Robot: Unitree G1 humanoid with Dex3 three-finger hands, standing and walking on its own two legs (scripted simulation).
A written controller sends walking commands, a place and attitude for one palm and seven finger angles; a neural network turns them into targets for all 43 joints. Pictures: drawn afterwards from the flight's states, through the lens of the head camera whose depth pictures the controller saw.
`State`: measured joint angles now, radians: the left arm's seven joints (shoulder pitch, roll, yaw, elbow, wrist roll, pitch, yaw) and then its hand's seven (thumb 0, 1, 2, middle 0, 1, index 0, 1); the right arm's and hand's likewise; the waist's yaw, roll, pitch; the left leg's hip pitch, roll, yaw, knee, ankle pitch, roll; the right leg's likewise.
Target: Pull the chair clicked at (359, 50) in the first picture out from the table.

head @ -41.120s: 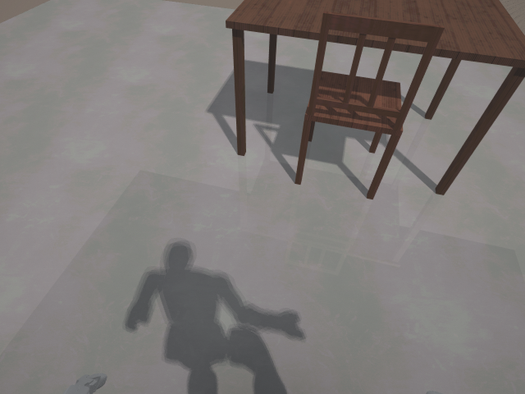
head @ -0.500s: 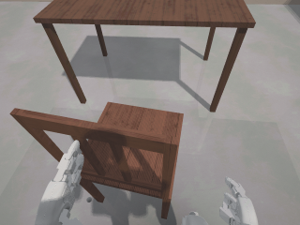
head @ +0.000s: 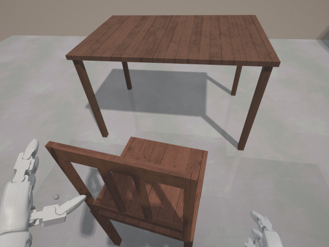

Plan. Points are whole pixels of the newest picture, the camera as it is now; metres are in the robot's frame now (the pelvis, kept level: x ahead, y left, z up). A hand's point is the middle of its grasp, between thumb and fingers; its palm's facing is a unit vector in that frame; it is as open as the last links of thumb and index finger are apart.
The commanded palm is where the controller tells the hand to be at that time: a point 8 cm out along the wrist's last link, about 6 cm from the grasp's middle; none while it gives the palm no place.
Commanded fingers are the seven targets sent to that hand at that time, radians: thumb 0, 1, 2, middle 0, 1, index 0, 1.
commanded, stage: draw the hand back to the body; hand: left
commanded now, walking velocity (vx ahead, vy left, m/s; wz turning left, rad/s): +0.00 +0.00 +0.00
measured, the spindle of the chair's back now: (113, 191) +0.30 +0.20 -0.09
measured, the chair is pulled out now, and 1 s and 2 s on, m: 0.65 0.65 0.65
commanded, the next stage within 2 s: step back with the hand held close in 0.66 s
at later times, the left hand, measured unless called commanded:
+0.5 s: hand (38, 170) +0.20 +0.26 +0.17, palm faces +0.47 -0.76 -0.45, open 7.7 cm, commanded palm +0.15 +0.29 +0.19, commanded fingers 0.00 0.90 0.90 -0.20 -0.30 -0.20 -0.30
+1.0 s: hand (40, 168) +0.21 +0.26 +0.17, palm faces +0.41 -0.76 -0.51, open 7.4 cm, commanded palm +0.14 +0.30 +0.19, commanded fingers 0.00 0.90 0.90 -0.20 -0.30 -0.20 -0.30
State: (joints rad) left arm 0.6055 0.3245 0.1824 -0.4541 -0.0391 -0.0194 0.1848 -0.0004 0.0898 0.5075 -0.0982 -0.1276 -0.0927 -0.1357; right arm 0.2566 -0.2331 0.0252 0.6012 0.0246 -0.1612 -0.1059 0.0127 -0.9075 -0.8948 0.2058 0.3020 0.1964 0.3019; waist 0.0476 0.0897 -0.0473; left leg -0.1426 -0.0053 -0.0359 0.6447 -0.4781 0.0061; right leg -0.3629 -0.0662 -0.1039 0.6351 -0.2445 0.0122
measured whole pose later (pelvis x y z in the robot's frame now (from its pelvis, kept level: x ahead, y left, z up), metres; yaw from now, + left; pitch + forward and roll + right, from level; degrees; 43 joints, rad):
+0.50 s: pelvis +0.01 -0.01 +0.01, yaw -1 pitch -3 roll -1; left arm 0.50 0.33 0.35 -0.40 -0.05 -0.09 0.17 0.01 0.85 0.88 -0.20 -0.29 -0.20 -0.29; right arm 0.21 -0.25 -0.01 0.68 0.02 -0.14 -0.08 0.01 -0.91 -0.89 0.21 0.30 0.20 0.30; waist 0.06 0.10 0.02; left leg -0.02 0.01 -0.01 0.46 -0.39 0.00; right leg -0.27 -0.05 -0.09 0.49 -0.18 0.01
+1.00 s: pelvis -0.01 +0.00 +0.01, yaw -3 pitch -1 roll +1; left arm 0.48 0.37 0.40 -0.42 -0.03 -0.13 0.16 0.02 0.89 0.90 -0.21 -0.30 -0.21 -0.30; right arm 0.16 -0.24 0.00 0.61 0.01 -0.09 -0.08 0.01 -0.91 -0.89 0.21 0.30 0.20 0.30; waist 0.02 0.06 0.08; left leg -0.08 -0.02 0.02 0.45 -0.36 0.01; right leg -0.33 -0.06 -0.05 0.48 -0.13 0.02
